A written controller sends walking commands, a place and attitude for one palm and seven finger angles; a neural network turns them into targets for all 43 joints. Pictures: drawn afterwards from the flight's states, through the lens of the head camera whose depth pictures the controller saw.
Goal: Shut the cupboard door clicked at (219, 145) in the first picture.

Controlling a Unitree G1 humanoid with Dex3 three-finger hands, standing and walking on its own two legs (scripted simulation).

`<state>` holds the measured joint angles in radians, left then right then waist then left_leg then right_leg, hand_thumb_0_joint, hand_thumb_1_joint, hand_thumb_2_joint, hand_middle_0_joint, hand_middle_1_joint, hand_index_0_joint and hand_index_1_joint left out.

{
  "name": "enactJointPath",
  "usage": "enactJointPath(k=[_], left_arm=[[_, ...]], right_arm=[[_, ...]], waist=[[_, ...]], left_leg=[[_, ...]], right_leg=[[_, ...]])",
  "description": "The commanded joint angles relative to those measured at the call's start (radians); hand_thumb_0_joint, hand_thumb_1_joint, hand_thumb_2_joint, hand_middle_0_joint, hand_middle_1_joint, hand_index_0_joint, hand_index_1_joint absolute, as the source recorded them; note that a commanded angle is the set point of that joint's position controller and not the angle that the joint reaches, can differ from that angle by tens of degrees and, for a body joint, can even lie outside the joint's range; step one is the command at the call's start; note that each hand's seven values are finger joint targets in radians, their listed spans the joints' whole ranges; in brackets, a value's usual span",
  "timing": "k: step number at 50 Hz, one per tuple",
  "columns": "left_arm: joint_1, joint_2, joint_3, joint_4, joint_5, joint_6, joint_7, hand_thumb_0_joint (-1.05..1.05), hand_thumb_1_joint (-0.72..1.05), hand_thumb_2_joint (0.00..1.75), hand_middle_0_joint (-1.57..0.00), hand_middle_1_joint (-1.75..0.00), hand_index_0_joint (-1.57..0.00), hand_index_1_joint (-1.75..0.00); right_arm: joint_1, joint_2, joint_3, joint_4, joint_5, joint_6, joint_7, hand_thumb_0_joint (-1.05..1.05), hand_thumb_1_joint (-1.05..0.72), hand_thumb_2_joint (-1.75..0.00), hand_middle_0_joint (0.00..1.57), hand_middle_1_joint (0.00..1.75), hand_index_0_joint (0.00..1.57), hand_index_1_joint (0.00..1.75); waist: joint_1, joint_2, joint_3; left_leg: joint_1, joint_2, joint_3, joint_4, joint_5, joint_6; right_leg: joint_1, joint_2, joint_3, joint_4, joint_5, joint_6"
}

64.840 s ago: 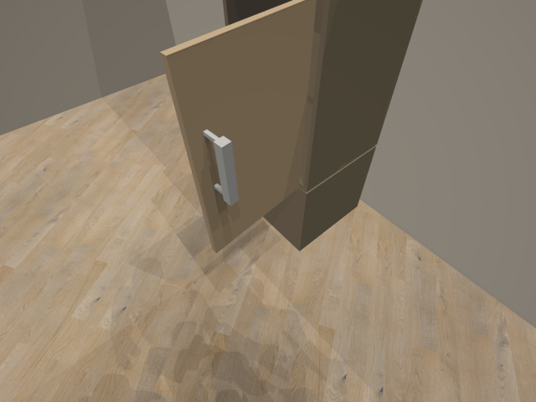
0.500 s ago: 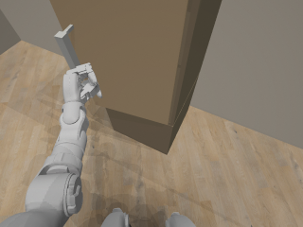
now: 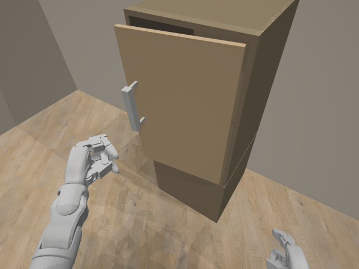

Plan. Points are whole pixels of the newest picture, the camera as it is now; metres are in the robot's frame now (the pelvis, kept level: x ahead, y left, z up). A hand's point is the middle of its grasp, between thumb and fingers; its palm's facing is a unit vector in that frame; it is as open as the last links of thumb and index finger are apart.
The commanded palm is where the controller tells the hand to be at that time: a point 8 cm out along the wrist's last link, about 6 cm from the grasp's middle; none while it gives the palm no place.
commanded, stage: draw the hand back to the body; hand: left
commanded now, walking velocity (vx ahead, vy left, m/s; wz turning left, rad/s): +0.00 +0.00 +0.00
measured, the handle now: (135, 106) +0.63 +0.19 +0.01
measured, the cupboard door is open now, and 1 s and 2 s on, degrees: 8 8 8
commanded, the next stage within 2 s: step back with the hand held close in 0.90 s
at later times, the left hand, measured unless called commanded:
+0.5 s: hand (26, 190) +0.21 +0.26 +0.17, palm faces +0.44 -0.80 -0.41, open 5.9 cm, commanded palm +0.15 +0.30 +0.19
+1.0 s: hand (24, 192) +0.20 +0.26 +0.18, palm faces +0.46 -0.79 -0.41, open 7.4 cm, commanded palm +0.15 +0.29 +0.19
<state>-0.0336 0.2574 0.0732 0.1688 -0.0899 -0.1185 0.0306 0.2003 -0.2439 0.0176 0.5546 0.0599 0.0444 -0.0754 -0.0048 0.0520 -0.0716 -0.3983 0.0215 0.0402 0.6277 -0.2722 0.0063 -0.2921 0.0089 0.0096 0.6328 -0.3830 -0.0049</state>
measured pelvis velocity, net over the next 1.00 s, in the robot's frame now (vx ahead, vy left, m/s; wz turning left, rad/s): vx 0.02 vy -0.01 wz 0.01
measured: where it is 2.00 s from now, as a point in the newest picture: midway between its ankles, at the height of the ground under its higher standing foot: outside the picture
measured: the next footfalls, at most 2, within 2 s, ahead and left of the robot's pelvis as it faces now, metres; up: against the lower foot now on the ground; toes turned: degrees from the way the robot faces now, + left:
none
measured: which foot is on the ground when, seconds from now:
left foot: down 0.00-1.00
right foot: down 0.00-1.00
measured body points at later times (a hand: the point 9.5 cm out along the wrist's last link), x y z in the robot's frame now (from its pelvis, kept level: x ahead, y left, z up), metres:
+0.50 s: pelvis +0.02 +0.00 +0.02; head +0.00 -0.04 +0.46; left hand +0.18 +0.30 +0.19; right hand +0.22 -0.21 -0.08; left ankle +0.03 +0.12 -0.72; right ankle -0.03 -0.12 -0.72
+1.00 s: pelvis +0.02 -0.01 +0.02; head -0.01 -0.04 +0.46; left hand +0.17 +0.29 +0.20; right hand +0.22 -0.23 -0.07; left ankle +0.03 +0.12 -0.72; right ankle -0.03 -0.12 -0.72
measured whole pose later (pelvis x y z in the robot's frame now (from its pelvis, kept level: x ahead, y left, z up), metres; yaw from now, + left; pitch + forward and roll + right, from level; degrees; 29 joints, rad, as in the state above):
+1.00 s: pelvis +0.02 -0.01 +0.02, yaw +1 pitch -3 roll +0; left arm 0.46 0.35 0.35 -0.36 -0.08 -0.08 0.09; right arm 0.19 -0.23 0.02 0.62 0.02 -0.07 -0.08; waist 0.06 0.07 -0.02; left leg -0.16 0.02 0.03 0.43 -0.21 -0.01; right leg -0.04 0.01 0.00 0.41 -0.31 -0.02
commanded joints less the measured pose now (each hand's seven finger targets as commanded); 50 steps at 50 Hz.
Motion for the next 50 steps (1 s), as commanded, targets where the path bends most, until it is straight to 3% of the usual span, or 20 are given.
enactJointPath(k=[1, 5, 8, 11, 13, 17, 18, 19, 23, 26, 28, 29, 34, 38, 42, 46, 50], left_arm=[[-0.234, 0.168, 0.091, -0.306, 0.009, -0.012, 0.042, 0.0, 0.9, 0.9, -0.89, -1.05, -0.89, -1.05], [-0.118, 0.171, 0.111, -0.411, 0.011, 0.009, 0.05, 0.0, 0.9, 0.9, -0.78, -0.93, -0.78, -0.93], [-0.009, 0.21, 0.165, -0.476, 0.012, 0.02, 0.055, 0.0, 0.9, 0.9, -0.69, -0.84, -0.69, -0.84], [0.059, 0.199, 0.177, -0.557, 0.014, 0.022, 0.058, 0.0, 0.9, 0.9, -0.61, -0.75, -0.61, -0.75], [0.116, 0.233, 0.222, -0.575, 0.014, 0.026, 0.062, 0.0, 0.9, 0.9, -0.56, -0.69, -0.56, -0.69], [0.221, 0.256, 0.287, -0.654, 0.013, 0.022, 0.069, 0.0, 0.9, 0.9, -0.45, -0.57, -0.45, -0.57], [0.264, 0.273, 0.31, -0.654, 0.012, 0.024, 0.069, 0.0, 0.9, 0.9, -0.42, -0.54, -0.42, -0.54], [0.268, 0.261, 0.305, -0.685, 0.009, 0.021, 0.069, 0.0, 0.9, 0.9, -0.39, -0.51, -0.39, -0.51], [0.37, 0.309, 0.387, -0.727, 0.009, 0.011, 0.077, 0.0, 0.9, 0.9, -0.28, -0.39, -0.28, -0.39], [0.422, 0.324, 0.43, -0.776, 0.006, -0.005, 0.083, 0.0, 0.9, 0.9, -0.2, -0.3, -0.2, -0.3], [0.434, 0.266, 0.379, -0.713, 0.008, 0.001, 0.077, 0.0, 0.9, 0.9, -0.2, -0.3, -0.2, -0.3], [0.409, 0.26, 0.364, -0.713, 0.01, 0.002, 0.077, 0.0, 0.9, 0.9, -0.2, -0.3, -0.2, -0.3], [0.362, 0.274, 0.364, -0.715, 0.015, -0.002, 0.082, 0.0, 0.9, 0.9, -0.2, -0.3, -0.2, -0.3], [0.384, 0.319, 0.412, -0.745, 0.015, -0.015, 0.088, 0.0, 0.9, 0.9, -0.2, -0.3, -0.2, -0.3], [0.392, 0.302, 0.406, -0.75, 0.012, -0.02, 0.087, 0.0, 0.9, 0.9, -0.2, -0.3, -0.2, -0.3], [0.417, 0.29, 0.406, -0.724, 0.006, -0.015, 0.08, 0.0, 0.9, 0.9, -0.2, -0.3, -0.2, -0.3], [0.41, 0.282, 0.397, -0.723, 0.006, -0.016, 0.075, 0.0, 0.9, 0.9, -0.2, -0.3, -0.2, -0.3]], right_arm=[[-0.122, -0.085, -0.015, -0.145, -0.006, -0.047, -0.024, 0.0, -0.9, -0.9, 0.2, 0.3, 0.2, 0.3], [-0.14, -0.079, -0.005, -0.144, -0.015, -0.064, -0.021, 0.0, -0.9, -0.9, 0.2, 0.3, 0.2, 0.3], [-0.144, -0.084, -0.006, -0.139, -0.025, -0.076, -0.016, 0.0, -0.9, -0.9, 0.2, 0.3, 0.2, 0.3], [-0.156, -0.074, -0.001, -0.139, -0.028, -0.085, -0.009, 0.0, -0.9, -0.9, 0.2, 0.3, 0.2, 0.3], [-0.157, -0.079, -0.004, -0.132, -0.033, -0.095, -0.008, 0.0, -0.9, -0.9, 0.2, 0.3, 0.2, 0.3], [-0.157, -0.072, -0.007, -0.132, -0.038, -0.105, -0.004, 0.0, -0.9, -0.9, 0.2, 0.3, 0.2, 0.3], [-0.162, -0.077, -0.012, -0.126, -0.039, -0.111, -0.005, 0.0, -0.9, -0.9, 0.2, 0.3, 0.2, 0.3], [-0.159, -0.072, -0.01, -0.128, -0.037, -0.112, -0.004, 0.0, -0.9, -0.9, 0.2, 0.3, 0.2, 0.3], [-0.165, -0.077, -0.021, -0.118, -0.04, -0.134, -0.004, 0.0, -0.9, -0.9, 0.2, 0.3, 0.2, 0.3], [-0.16, -0.071, -0.025, -0.118, -0.037, -0.146, -0.006, 0.0, -0.9, -0.9, 0.2, 0.3, 0.2, 0.3], [-0.151, -0.079, -0.029, -0.105, -0.039, -0.154, -0.007, 0.0, -0.9, -0.9, 0.2, 0.3, 0.2, 0.3], [-0.146, -0.082, -0.029, -0.105, -0.037, -0.153, -0.007, 0.0, -0.9, -0.9, 0.2, 0.3, 0.2, 0.3], [-0.15, -0.086, -0.032, -0.1, -0.04, -0.16, -0.017, 0.0, -0.9, -0.9, 0.2, 0.3, 0.2, 0.3], [-0.159, -0.081, -0.032, -0.097, -0.044, -0.173, -0.02, 0.0, -0.9, -0.9, 0.2, 0.3, 0.2, 0.3], [-0.161, -0.071, -0.027, -0.097, -0.041, -0.176, -0.018, 0.0, -0.9, -0.9, 0.2, 0.3, 0.2, 0.3], [-0.156, -0.071, -0.029, -0.099, -0.041, -0.173, -0.016, 0.0, -0.9, -0.9, 0.2, 0.3, 0.2, 0.3], [-0.157, -0.072, -0.031, -0.098, -0.042, -0.17, -0.014, 0.0, -0.9, -0.9, 0.2, 0.3, 0.2, 0.3]], waist=[[0.003, -0.02, -0.09], [0.017, -0.017, -0.091], [0.03, -0.016, -0.093], [0.034, 0.034, -0.067], [0.042, -0.002, -0.045], [0.055, 0.005, -0.071], [0.059, -0.01, -0.048], [0.054, 0.005, -0.052], [0.07, -0.009, -0.022], [0.073, 0.015, -0.029], [0.06, -0.044, 0.019], [0.054, -0.038, 0.023], [0.06, -0.027, 0.013], [0.076, -0.013, -0.011], [0.072, 0.031, 0.016], [0.071, -0.009, 0.025], [0.07, -0.011, 0.024]], left_leg=[[0.287, -0.011, -0.023, -0.158, 0.095, 0.03], [0.344, -0.009, -0.025, -0.198, 0.161, 0.029], [0.363, -0.009, -0.02, -0.214, 0.204, 0.028], [0.375, -0.006, -0.018, -0.23, 0.228, 0.021], [0.37, -0.006, -0.019, -0.234, 0.232, 0.023], [0.378, -0.008, -0.015, -0.229, 0.278, 0.024], [0.371, -0.005, -0.012, -0.227, 0.279, 0.025], [0.373, -0.007, -0.01, -0.228, 0.281, 0.025], [0.36, -0.005, -0.01, -0.222, 0.28, 0.027], [0.362, -0.005, -0.005, -0.219, 0.268, 0.026], [0.35, -0.004, -0.007, -0.219, 0.261, 0.031], [0.35, -0.003, -0.005, -0.224, 0.249, 0.032], [0.358, -0.009, -0.008, -0.229, 0.231, 0.037], [0.36, -0.011, -0.006, -0.222, 0.242, 0.036], [0.354, -0.011, 0.003, -0.223, 0.235, 0.029], [0.351, -0.006, 0.006, -0.225, 0.246, 0.031], [0.355, -0.006, 0.006, -0.229, 0.237, 0.031]], right_leg=[[-0.025, 0.008, -0.022, -0.212, 0.212, -0.006], [0.046, 0.007, -0.032, -0.243, 0.274, -0.008], [0.083, 0.006, -0.032, -0.269, 0.315, -0.005], [0.098, 0.002, -0.039, -0.276, 0.325, -0.008], [0.103, 0.003, -0.038, -0.293, 0.332, -0.005], [0.136, -0.003, -0.042, -0.281, 0.376, -0.004], [0.128, -0.001, -0.039, -0.296, 0.377, 0.0], [0.137, -0.008, -0.039, -0.288, 0.38, 0.0], [0.125, -0.005, -0.041, -0.303, 0.373, 0.003], [0.124, -0.009, -0.043, -0.292, 0.354, 0.003], [0.096, -0.007, -0.045, -0.304, 0.353, 0.007], [0.094, -0.012, -0.042, -0.297, 0.339, 0.009], [0.099, -0.016, -0.037, -0.298, 0.315, 0.009], [0.117, -0.014, -0.031, -0.306, 0.335, 0.007], [0.106, -0.015, -0.032, -0.305, 0.329, 0.005], [0.107, -0.013, -0.031, -0.308, 0.349, 0.009], [0.107, -0.013, -0.029, -0.314, 0.332, 0.01]])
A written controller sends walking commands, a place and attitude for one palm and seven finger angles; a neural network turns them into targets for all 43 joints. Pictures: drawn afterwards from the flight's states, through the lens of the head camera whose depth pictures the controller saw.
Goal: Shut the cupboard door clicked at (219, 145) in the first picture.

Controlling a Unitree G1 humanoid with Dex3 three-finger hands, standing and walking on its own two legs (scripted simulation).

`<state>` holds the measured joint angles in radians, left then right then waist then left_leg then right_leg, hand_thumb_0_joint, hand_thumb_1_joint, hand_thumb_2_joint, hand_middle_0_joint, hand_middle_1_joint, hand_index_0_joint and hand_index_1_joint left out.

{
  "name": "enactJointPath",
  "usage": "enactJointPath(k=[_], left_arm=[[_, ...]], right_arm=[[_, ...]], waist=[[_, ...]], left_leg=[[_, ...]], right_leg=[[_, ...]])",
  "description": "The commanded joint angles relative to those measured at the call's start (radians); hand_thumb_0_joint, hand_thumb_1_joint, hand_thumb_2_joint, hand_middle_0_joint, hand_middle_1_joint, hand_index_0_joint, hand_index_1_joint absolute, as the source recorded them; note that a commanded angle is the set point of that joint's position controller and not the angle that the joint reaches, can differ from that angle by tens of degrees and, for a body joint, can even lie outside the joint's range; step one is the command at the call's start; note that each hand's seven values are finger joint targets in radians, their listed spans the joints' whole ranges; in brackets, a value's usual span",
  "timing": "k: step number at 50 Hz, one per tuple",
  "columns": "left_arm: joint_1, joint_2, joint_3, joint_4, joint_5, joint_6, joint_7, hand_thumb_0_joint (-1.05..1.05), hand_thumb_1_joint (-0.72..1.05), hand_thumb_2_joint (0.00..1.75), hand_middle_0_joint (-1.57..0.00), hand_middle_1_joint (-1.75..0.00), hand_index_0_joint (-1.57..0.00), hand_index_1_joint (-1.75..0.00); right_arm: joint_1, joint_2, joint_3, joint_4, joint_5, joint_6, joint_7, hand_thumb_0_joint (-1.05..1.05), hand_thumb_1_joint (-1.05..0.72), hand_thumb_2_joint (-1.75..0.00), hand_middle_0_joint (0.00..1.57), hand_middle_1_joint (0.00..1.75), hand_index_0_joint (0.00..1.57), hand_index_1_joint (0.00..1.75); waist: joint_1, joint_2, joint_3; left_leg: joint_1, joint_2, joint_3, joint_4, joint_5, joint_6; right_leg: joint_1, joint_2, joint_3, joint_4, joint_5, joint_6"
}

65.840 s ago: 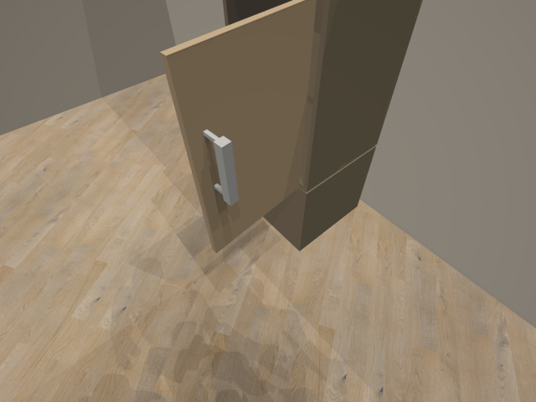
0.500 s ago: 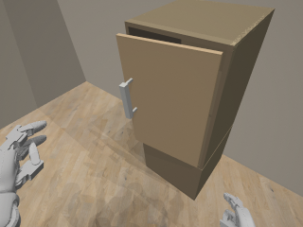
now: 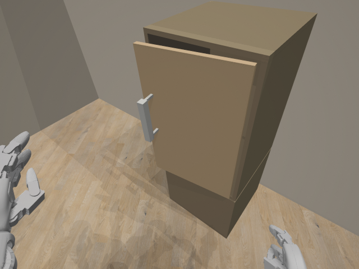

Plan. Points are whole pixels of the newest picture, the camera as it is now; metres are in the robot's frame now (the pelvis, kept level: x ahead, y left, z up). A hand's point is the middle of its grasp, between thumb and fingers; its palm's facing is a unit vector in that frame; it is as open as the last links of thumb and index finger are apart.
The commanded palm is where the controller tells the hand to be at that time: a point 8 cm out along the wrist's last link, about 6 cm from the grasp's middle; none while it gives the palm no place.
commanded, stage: step back with the hand held close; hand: left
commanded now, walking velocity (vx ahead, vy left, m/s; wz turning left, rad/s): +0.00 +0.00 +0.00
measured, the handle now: (149, 118) +0.61 +0.19 -0.01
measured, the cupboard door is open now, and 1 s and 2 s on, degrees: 8 8 8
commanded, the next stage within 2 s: stop stepping back and stand still in 1.28 s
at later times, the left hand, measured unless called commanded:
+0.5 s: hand (15, 205) +0.16 +0.30 +0.16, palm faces +0.37 -0.78 -0.50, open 7.4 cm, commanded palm +0.10 +0.33 +0.17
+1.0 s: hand out of the picture +0.07 +0.32 +0.17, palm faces +0.49 -0.77 -0.40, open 7.4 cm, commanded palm +0.00 +0.35 +0.17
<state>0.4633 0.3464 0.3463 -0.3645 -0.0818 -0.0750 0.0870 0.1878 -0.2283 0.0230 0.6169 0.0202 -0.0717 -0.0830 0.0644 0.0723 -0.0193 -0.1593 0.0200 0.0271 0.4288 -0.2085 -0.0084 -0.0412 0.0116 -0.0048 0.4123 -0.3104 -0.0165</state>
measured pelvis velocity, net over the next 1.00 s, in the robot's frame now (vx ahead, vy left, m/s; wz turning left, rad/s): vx -0.12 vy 0.05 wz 0.04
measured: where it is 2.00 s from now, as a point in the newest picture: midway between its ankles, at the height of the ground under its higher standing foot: outside the picture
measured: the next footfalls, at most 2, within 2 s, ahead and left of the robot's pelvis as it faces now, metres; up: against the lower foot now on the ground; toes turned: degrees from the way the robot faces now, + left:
right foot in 1.12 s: -0.11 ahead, -0.09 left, +0.00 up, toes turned +6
left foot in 1.30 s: -0.07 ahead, +0.16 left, +0.00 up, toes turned +3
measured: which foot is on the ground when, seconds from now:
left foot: down 0.00-1.00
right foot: down 0.00-0.98, up 1.00-1.00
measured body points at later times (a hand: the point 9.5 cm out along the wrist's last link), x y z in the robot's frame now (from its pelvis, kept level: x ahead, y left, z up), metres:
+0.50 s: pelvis -0.04 +0.04 +0.00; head -0.04 +0.02 +0.44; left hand +0.14 +0.34 +0.19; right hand +0.13 -0.21 -0.09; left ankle +0.02 +0.13 -0.74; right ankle -0.05 -0.11 -0.74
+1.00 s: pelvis -0.12 +0.05 -0.02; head -0.12 +0.06 +0.43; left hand +0.04 +0.35 +0.19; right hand +0.05 -0.19 -0.10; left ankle +0.02 +0.13 -0.74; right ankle -0.06 -0.10 -0.73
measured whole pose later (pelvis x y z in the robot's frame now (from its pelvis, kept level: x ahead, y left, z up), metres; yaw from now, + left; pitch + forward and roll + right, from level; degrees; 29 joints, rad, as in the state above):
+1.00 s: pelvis -0.12 +0.05 -0.02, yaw +2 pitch -1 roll -3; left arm 0.49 0.40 0.42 -0.49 -0.04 -0.25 0.17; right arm 0.21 -0.22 0.00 0.62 0.01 -0.06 -0.09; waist 0.00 0.03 0.01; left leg -0.49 0.02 0.03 0.60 -0.14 0.06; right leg -0.37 0.03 0.02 0.64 -0.31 0.02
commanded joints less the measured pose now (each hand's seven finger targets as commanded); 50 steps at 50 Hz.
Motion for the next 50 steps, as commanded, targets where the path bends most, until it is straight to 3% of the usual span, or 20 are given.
enactJointPath(k=[1, 2, 3, 4, 10, 15, 21, 28, 31, 33, 36, 38, 40, 42, 44, 46, 47, 48, 49, 50], left_arm=[[-0.091, 0.193, 0.123, -0.188, -0.002, -0.058, 0.019, 0.0, 0.9, 0.9, -0.2, -0.3, -0.2, -0.3], [-0.181, 0.292, 0.203, -0.241, 0.01, -0.096, 0.028, 0.0, 0.9, 0.9, -0.2, -0.3, -0.2, -0.3], [-0.168, 0.309, 0.222, -0.208, 0.013, -0.11, 0.032, 0.0, 0.9, 0.9, -0.2, -0.3, -0.2, -0.3], [-0.094, 0.24, 0.153, -0.157, 0.013, -0.114, 0.027, 0.0, 0.9, 0.9, -0.2, -0.3, -0.2, -0.3], [0.004, 0.253, 0.172, -0.237, 0.008, -0.126, 0.035, 0.0, 0.9, 0.9, -0.2, -0.3, -0.2, -0.3], [0.044, 0.274, 0.198, -0.247, 0.0, -0.111, 0.046, 0.0, 0.9, 0.9, -0.2, -0.3, -0.2, -0.3], [0.08, 0.276, 0.201, -0.263, -0.004, -0.121, 0.06, 0.0, 0.9, 0.9, -0.2, -0.3, -0.2, -0.3], [0.053, 0.29, 0.232, -0.285, 0.018, -0.168, 0.078, 0.0, 0.9, 0.9, -0.2, -0.3, -0.2, -0.3], [0.041, 0.253, 0.216, -0.298, 0.03, -0.191, 0.079, 0.0, 0.9, 0.9, -0.2, -0.3, -0.2, -0.3], [0.02, 0.281, 0.24, -0.321, 0.038, -0.202, 0.082, 0.0, 0.9, 0.9, -0.2, -0.3, -0.2, -0.3], [0.036, 0.25, 0.222, -0.317, 0.038, -0.214, 0.08, 0.0, 0.9, 0.9, -0.2, -0.3, -0.2, -0.3], [0.042, 0.274, 0.235, -0.32, 0.033, -0.216, 0.081, 0.0, 0.9, 0.9, -0.2, -0.3, -0.2, -0.3], [0.003, 0.244, 0.184, -0.333, 0.027, -0.219, 0.089, 0.0, 0.9, 0.9, -0.2, -0.3, -0.2, -0.3], [-0.033, 0.25, 0.173, -0.323, 0.031, -0.22, 0.104, 0.0, 0.9, 0.9, -0.2, -0.3, -0.2, -0.3], [-0.059, 0.266, 0.182, -0.329, 0.033, -0.222, 0.112, 0.0, 0.9, 0.9, -0.2, -0.3, -0.2, -0.3], [-0.052, 0.271, 0.195, -0.323, 0.03, -0.23, 0.11, 0.0, 0.9, 0.9, -0.2, -0.3, -0.2, -0.3], [-0.055, 0.266, 0.203, -0.33, 0.032, -0.238, 0.108, 0.0, 0.9, 0.9, -0.2, -0.3, -0.2, -0.3], [-0.052, 0.272, 0.229, -0.329, 0.042, -0.248, 0.105, 0.0, 0.9, 0.9, -0.2, -0.3, -0.2, -0.3], [-0.036, 0.27, 0.249, -0.325, 0.044, -0.253, 0.099, 0.0, 0.9, 0.9, -0.2, -0.3, -0.2, -0.3], [-0.043, 0.281, 0.257, -0.352, 0.037, -0.26, 0.09, 0.0, 0.9, 0.9, -0.2, -0.3, -0.2, -0.3]], right_arm=[[-0.145, -0.088, -0.036, -0.162, -0.002, -0.053, -0.006, 0.0, -0.9, -0.9, 0.2, 0.3, 0.2, 0.3], [-0.138, -0.115, -0.044, -0.18, 0.003, -0.032, -0.003, 0.0, -0.9, -0.9, 0.2, 0.3, 0.2, 0.3], [-0.14, -0.102, -0.041, -0.167, 0.001, -0.021, -0.008, 0.0, -0.9, -0.9, 0.2, 0.3, 0.2, 0.3], [-0.141, -0.102, -0.044, -0.153, -0.003, -0.011, -0.007, 0.0, -0.9, -0.9, 0.2, 0.3, 0.2, 0.3], [-0.125, -0.118, -0.065, -0.193, 0.002, 0.035, -0.015, 0.0, -0.9, -0.9, 0.2, 0.3, 0.2, 0.3], [-0.117, -0.12, -0.069, -0.222, 0.006, 0.071, -0.021, 0.0, -0.9, -0.9, 0.2, 0.3, 0.2, 0.3], [-0.11, -0.124, -0.071, -0.236, 0.01, 0.077, -0.02, 0.0, -0.9, -0.9, 0.2, 0.3, 0.2, 0.3], [-0.109, -0.142, -0.073, -0.227, 0.002, 0.038, -0.026, 0.0, -0.9, -0.9, 0.2, 0.3, 0.2, 0.3], [-0.093, -0.141, -0.071, -0.224, 0.002, 0.012, -0.024, 0.0, -0.9, -0.9, 0.2, 0.3, 0.2, 0.3], [-0.093, -0.148, -0.075, -0.217, -0.005, -0.005, -0.025, 0.0, -0.9, -0.9, 0.2, 0.3, 0.2, 0.3], [-0.07, -0.137, -0.077, -0.208, -0.005, -0.023, -0.018, 0.0, -0.9, -0.9, 0.2, 0.3, 0.2, 0.3], [-0.059, -0.131, -0.082, -0.197, -0.012, -0.03, -0.014, 0.0, -0.9, -0.9, 0.2, 0.3, 0.2, 0.3], [-0.048, -0.113, -0.075, -0.174, -0.015, -0.035, -0.008, 0.0, -0.9, -0.9, 0.2, 0.3, 0.2, 0.3], [-0.046, -0.106, -0.07, -0.15, -0.019, -0.036, -0.007, 0.0, -0.9, -0.9, 0.2, 0.3, 0.2, 0.3], [-0.052, -0.107, -0.07, -0.144, -0.019, -0.038, -0.013, 0.0, -0.9, -0.9, 0.2, 0.3, 0.2, 0.3], [-0.071, -0.116, -0.07, -0.156, -0.015, -0.043, -0.02, 0.0, -0.9, -0.9, 0.2, 0.3, 0.2, 0.3], [-0.081, -0.125, -0.071, -0.163, -0.01, -0.05, -0.021, 0.0, -0.9, -0.9, 0.2, 0.3, 0.2, 0.3], [-0.101, -0.143, -0.075, -0.169, -0.013, -0.06, -0.027, 0.0, -0.9, -0.9, 0.2, 0.3, 0.2, 0.3], [-0.096, -0.138, -0.079, -0.165, -0.017, -0.063, -0.027, 0.0, -0.9, -0.9, 0.2, 0.3, 0.2, 0.3], [-0.087, -0.125, -0.085, -0.162, -0.02, -0.066, -0.019, 0.0, -0.9, -0.9, 0.2, 0.3, 0.2, 0.3]], waist=[[0.001, -0.029, -0.025], [-0.036, -0.031, 0.012], [-0.037, -0.055, 0.019], [-0.048, -0.083, 0.007], [-0.049, -0.018, -0.157], [-0.051, -0.046, -0.177], [-0.054, -0.035, -0.151], [-0.06, 0.049, -0.063], [-0.061, 0.097, -0.059], [-0.058, 0.128, -0.066], [-0.061, 0.079, -0.066], [-0.064, -0.03, -0.065], [-0.077, -0.109, -0.04], [-0.083, -0.145, -0.047], [-0.087, -0.11, -0.046], [-0.082, -0.035, -0.036], [-0.079, 0.053, -0.032], [-0.071, 0.176, -0.037], [-0.061, 0.21, -0.063], [-0.059, 0.172, -0.099]], left_leg=[[0.115, -0.003, 0.017, -0.035, 0.166, 0.045], [0.051, 0.013, 0.003, 0.045, 0.106, 0.06], [0.031, 0.004, -0.006, 0.079, 0.079, 0.056], [0.014, 0.002, -0.008, 0.098, 0.085, 0.052], [0.065, 0.045, -0.016, 0.057, 0.386, 0.053], [0.035, 0.063, -0.026, 0.043, 0.452, 0.047], [-0.06, 0.076, -0.049, -0.006, 0.26, 0.047], [-0.347, 0.107, -0.13, -0.141, -0.294, 0.081], [-0.468, 0.14, -0.179, -0.194, -0.433, 0.1], [-0.505, 0.151, -0.192, -0.203, -0.469, 0.107], [-0.504, 0.126, -0.158, -0.127, -0.464, 0.097], [-0.392, 0.071, -0.109, -0.013, -0.4, 0.065], [-0.221, 0.026, -0.063, 0.135, -0.257, 0.03], [-0.148, 0.014, -0.046, 0.209, -0.173, 0.02], [-0.136, 0.028, -0.073, 0.151, -0.155, 0.026], [-0.206, 0.083, -0.14, 0.004, -0.264, 0.049], [-0.306, 0.135, -0.197, -0.105, -0.396, 0.069], [-0.483, 0.219, -0.308, -0.258, -0.562, 0.106], [-0.568, 0.278, -0.353, -0.306, -0.603, 0.133], [-0.515, 0.278, -0.333, -0.283, -0.522, 0.126]], right_leg=[[-0.145, -0.014, -0.016, -0.095, 0.245, 0.022], [-0.236, -0.077, 0.067, -0.15, 0.285, 0.021], [-0.247, -0.11, 0.097, -0.164, 0.325, 0.013], [-0.25, -0.129, 0.09, -0.148, 0.352, 0.007], [-0.165, -0.086, 0.017, -0.002, 0.499, 0.027], [-0.145, -0.067, 0.012, 0.04, 0.507, 0.028], [-0.159, -0.056, 0.024, 0.037, 0.327, 0.027], [-0.09, -0.016, 0.031, 0.065, 0.053, 0.03], [-0.015, 0.013, 0.013, 0.152, 0.03, 0.033], [0.006, 0.025, 0.015, 0.187, 0.032, 0.033], [-0.035, 0.007, 0.055, 0.156, -0.003, 0.016], [-0.188, -0.046, 0.135, 0.032, -0.128, -0.016], [-0.405, -0.133, 0.225, -0.081, -0.197, -0.056], [-0.472, -0.181, 0.243, -0.102, -0.134, -0.071], [-0.474, -0.151, 0.189, -0.058, -0.085, -0.052], [-0.426, -0.063, 0.116, 0.017, -0.154, -0.008], [-0.338, -0.009, 0.071, 0.108, -0.173, 0.013], [-0.163, 0.056, 0.021, 0.287, -0.112, 0.033], [-0.064, 0.08, 0.003, 0.415, -0.059, 0.036], [-0.077, 0.077, 0.003, 0.428, -0.069, 0.027]])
